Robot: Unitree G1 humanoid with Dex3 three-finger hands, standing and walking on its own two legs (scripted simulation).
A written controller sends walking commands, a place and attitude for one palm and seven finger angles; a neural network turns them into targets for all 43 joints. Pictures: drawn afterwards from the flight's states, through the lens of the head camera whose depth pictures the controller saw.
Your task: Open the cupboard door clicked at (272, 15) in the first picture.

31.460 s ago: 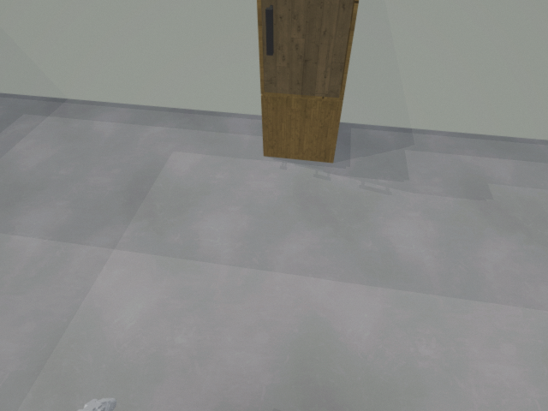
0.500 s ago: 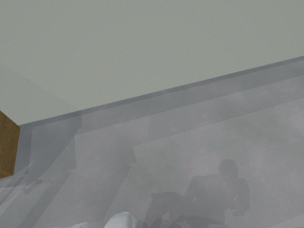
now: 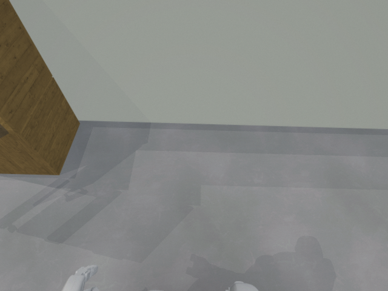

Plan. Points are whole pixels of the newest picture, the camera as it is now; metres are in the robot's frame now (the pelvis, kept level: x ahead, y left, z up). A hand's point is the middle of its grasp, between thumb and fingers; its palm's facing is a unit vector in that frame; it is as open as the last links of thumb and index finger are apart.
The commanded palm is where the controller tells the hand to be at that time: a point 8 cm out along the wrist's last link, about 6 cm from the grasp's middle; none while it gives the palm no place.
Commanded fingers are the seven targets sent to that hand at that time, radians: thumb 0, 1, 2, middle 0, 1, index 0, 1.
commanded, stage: turn to face it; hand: left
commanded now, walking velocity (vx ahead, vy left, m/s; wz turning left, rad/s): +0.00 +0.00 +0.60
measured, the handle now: out of the picture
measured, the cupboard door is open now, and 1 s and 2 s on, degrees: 48 48 48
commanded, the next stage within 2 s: take the last steps up to it in 1.18 s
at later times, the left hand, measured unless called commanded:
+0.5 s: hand out of the picture -0.03 +0.18 -0.18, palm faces +0.37 -0.90 -0.24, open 7.3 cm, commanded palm none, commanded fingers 0.00 0.90 0.90 -0.20 -0.30 -0.20 -0.30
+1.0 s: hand out of the picture +0.03 +0.19 -0.15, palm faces +0.55 -0.79 -0.28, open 7.3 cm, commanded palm none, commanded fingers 0.00 0.90 0.90 -0.20 -0.30 -0.20 -0.30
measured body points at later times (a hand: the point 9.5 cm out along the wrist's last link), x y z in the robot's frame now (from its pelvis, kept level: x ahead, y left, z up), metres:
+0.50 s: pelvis +0.01 -0.02 -0.01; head +0.06 +0.01 +0.43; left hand -0.05 +0.23 -0.16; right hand +0.21 -0.23 -0.14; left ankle -0.02 +0.08 -0.74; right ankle +0.00 -0.14 -0.74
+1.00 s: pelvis +0.03 -0.05 -0.01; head +0.09 -0.03 +0.44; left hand +0.00 +0.23 -0.13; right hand +0.23 -0.23 -0.17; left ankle -0.03 +0.07 -0.72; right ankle +0.09 -0.15 -0.74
